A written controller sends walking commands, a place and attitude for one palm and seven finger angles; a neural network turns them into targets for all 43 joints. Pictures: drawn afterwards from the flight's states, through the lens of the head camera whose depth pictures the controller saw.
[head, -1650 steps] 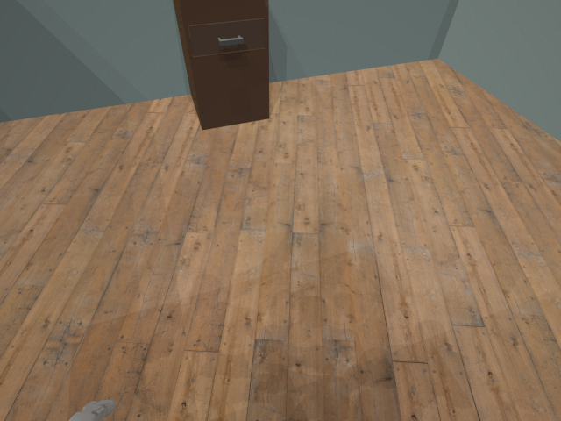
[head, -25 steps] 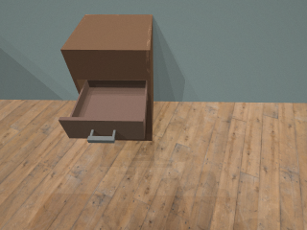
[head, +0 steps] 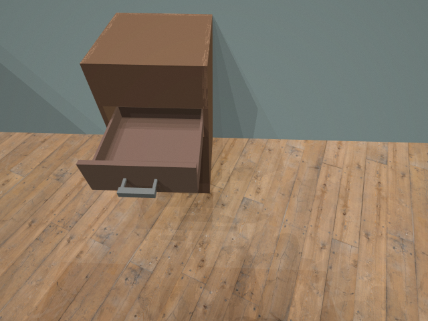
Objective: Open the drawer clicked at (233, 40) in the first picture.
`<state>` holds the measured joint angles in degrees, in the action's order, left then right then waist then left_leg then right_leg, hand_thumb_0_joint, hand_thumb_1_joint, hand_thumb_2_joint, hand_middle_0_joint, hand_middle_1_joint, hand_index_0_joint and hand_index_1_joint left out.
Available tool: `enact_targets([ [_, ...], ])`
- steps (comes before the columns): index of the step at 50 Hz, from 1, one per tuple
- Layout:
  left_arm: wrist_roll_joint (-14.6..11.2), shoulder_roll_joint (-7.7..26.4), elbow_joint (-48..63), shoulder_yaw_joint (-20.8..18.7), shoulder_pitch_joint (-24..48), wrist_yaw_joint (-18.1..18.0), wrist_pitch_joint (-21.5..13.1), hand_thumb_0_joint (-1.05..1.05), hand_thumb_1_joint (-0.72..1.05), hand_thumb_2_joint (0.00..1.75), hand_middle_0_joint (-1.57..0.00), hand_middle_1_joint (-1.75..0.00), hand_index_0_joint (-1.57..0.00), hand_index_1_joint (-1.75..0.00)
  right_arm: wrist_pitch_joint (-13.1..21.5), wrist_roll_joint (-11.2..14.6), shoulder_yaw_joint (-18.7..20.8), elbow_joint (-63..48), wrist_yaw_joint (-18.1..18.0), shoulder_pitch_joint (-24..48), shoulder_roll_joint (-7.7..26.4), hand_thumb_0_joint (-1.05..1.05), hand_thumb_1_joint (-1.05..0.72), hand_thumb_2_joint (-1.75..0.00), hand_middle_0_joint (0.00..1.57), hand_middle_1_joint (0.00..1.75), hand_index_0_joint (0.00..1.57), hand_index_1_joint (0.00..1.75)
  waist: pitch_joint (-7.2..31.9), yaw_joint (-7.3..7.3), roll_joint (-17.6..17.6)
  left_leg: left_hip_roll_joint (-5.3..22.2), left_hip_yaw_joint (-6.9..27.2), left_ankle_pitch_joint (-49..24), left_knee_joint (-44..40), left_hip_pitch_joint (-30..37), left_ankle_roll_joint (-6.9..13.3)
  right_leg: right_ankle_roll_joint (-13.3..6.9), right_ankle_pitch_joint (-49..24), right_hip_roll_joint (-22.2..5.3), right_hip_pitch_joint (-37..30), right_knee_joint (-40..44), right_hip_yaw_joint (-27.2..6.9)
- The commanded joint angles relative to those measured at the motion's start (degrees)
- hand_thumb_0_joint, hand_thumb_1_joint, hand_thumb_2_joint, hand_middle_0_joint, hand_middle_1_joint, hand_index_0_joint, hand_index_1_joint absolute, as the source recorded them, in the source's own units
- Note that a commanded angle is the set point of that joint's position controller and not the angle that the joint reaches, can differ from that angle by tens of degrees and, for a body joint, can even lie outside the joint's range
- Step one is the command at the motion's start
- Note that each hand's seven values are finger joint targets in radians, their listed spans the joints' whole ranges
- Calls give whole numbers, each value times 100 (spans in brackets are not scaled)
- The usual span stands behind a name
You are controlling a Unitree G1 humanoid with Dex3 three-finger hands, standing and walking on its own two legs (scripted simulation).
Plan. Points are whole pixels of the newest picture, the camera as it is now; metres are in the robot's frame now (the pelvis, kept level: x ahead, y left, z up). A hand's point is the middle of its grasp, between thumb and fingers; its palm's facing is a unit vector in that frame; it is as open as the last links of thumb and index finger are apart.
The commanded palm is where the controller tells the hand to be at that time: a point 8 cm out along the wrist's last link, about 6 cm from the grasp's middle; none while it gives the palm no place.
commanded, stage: look to check the result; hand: left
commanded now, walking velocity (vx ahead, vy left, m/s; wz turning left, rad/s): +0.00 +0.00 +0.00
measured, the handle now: (138, 187) +0.55 +0.28 -0.25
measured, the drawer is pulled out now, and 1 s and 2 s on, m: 0.29 0.29 0.29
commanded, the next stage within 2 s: stand and wait in 0.32 s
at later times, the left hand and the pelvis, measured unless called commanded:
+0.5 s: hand out of the picture -0.01 +0.14 -0.18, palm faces +0.04 -0.98 -0.18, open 7.3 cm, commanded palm none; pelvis +0.01 -0.01 +0.00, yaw +0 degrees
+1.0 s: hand out of the picture +0.00 +0.14 -0.18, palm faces +0.04 -0.98 -0.19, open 7.3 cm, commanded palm none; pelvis +0.02 -0.02 +0.00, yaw +0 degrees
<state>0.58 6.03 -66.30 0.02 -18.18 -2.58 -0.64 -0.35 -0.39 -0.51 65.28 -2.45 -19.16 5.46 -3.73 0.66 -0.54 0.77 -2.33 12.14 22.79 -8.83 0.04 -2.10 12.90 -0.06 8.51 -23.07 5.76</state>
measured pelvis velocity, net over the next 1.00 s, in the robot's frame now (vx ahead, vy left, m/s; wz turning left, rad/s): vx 0.02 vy -0.02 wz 0.00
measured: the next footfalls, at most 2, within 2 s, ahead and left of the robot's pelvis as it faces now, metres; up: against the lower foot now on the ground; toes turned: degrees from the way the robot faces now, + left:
right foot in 1.80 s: +0.08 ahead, -0.12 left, +0.00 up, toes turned +18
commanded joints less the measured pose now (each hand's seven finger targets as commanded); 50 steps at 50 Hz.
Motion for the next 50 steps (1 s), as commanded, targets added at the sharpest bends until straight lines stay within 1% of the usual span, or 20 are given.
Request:
enact_targets([
  [1,-8,491,88,-111,-494,-19,-40,0,90,90,-20,-30,-20,-30,46,-16,97,-74,-21,-584,388,0,-90,-90,20,30,20,30,-303,-3,36,448,432,-526,-376,-147,165,-66,-401,-555,208,562,-629],
  [3,-8,501,89,-118,-506,-16,-39,0,90,90,-20,-30,-20,-30,50,-14,93,-69,-21,-564,385,0,-90,-90,20,30,20,30,-352,-7,-17,443,419,-534,-391,-169,159,-62,-405,-563,213,584,-627],
  [5,-2,489,84,-115,-541,-22,-47,0,90,90,-20,-30,-20,-30,40,-7,105,-83,-18,-537,395,0,-90,-90,20,30,20,30,-331,-13,83,458,415,-489,-365,-106,155,-62,-349,-549,277,598,-632],
  [8,-7,494,93,-123,-503,-14,-44,0,90,90,-20,-30,-20,-30,43,-20,100,-73,-19,-526,382,0,-90,-90,20,30,20,30,-343,-11,-30,435,408,-489,-380,-158,150,-64,-354,-562,223,614,-650],
  [10,1,505,99,-129,-545,-21,-57,0,90,90,-20,-30,-20,-30,36,-13,114,-99,-17,-507,405,0,-90,-90,20,30,20,30,-266,-16,91,455,402,-488,-345,-67,145,-58,-357,-552,250,620,-639],
  [13,-8,506,108,-130,-496,-15,-54,0,90,90,-20,-30,-20,-30,31,-23,108,-83,-21,-494,397,0,-90,-90,20,30,20,30,-324,-10,36,429,388,-458,-346,-126,137,-58,-364,-565,221,652,-668],
  [15,0,516,108,-132,-514,-20,-55,0,90,90,-20,-30,-20,-30,18,-19,115,-90,-14,-468,398,0,-90,-90,20,30,20,30,-368,-19,127,435,389,-399,-334,-112,131,-52,-246,-557,317,679,-666],
  [17,-5,516,112,-135,-472,-15,-55,0,90,90,-20,-30,-20,-30,21,-27,113,-76,-16,-482,383,0,-90,-90,20,30,20,30,-386,-9,6,431,364,-407,-346,-159,129,-53,-258,-572,274,701,-682],
  [20,-5,525,116,-141,-514,-20,-67,0,90,90,-20,-30,-20,-30,27,-19,121,-89,-20,-452,403,0,-90,-90,20,30,20,30,-266,-19,66,448,360,-519,-303,-62,119,-54,-445,-562,228,660,-661],
  [22,-13,539,126,-147,-456,-15,-60,0,90,90,-20,-30,-20,-30,30,-25,113,-77,-28,-483,397,0,-90,-90,20,30,20,30,-286,-12,6,447,356,-541,-316,-118,118,-51,-502,-568,160,660,-656],
  [24,-13,542,131,-152,-457,-15,-60,0,90,90,-20,-30,-20,-30,31,-27,108,-64,-29,-457,409,0,-90,-90,20,30,20,30,-299,-18,58,437,355,-546,-323,-122,113,-50,-544,-569,141,656,-661],
  [30,-9,565,131,-169,-473,-25,-65,0,90,90,-20,-30,-20,-30,40,-17,130,-74,-41,-449,426,0,-90,-90,20,30,20,30,-163,-31,54,458,335,-702,-269,-28,100,-45,-840,-578,50,611,-637],
  [34,-18,562,136,-171,-429,-23,-57,0,90,90,-20,-30,-20,-30,43,-23,121,-54,-54,-444,430,0,-90,-90,20,30,20,30,-220,-29,-9,455,327,-747,-295,-60,94,-48,-974,-580,-5,586,-617],
  [35,-12,566,136,-179,-453,-29,-64,0,90,90,-20,-30,-20,-30,43,-18,129,-70,-53,-446,432,0,-90,-90,20,30,20,30,-142,-31,40,465,339,-800,-263,-6,96,-44,-1033,-574,-19,575,-612],
  [37,-18,564,131,-166,-401,-24,-53,0,90,90,-20,-30,-20,-30,38,-26,121,-56,-54,-443,445,0,-90,-90,20,30,20,30,-234,-19,32,460,343,-706,-303,-53,96,-47,-879,-566,7,606,-622],
  [40,-9,601,150,-180,-400,-30,-60,0,90,90,-20,-30,-20,-30,38,-18,130,-71,-49,-430,461,0,-90,-90,20,30,20,30,-214,-29,118,469,347,-780,-280,-33,92,-39,-994,-567,-10,585,-598],
  [42,-16,579,141,-179,-381,-23,-52,0,90,90,-20,-30,-20,-30,40,-28,125,-57,-53,-411,443,0,-90,-90,20,30,20,30,-248,-26,-20,460,334,-725,-310,-48,92,-44,-884,-573,-1,618,-624],
  [45,-9,608,149,-189,-397,-28,-66,0,90,90,-20,-30,-20,-30,43,-19,147,-86,-53,-383,460,0,-90,-90,20,30,20,30,-134,-31,139,473,332,-796,-278,42,90,-30,-1077,-576,-34,585,-614],
  [46,-10,598,150,-184,-373,-27,-63,0,90,90,-20,-30,-20,-30,44,-24,145,-81,-57,-373,469,0,-90,-90,20,30,20,30,-164,-24,32,468,316,-784,-282,33,90,-26,-1094,-589,-38,600,-625],
  [50,-6,632,169,-192,-374,-29,-70,0,90,90,-20,-30,-20,-30,52,-18,152,-96,-56,-339,500,0,-90,-90,20,30,20,30,-121,-32,45,484,322,-863,-287,80,83,-33,-1187,-573,-52,574,-618],
])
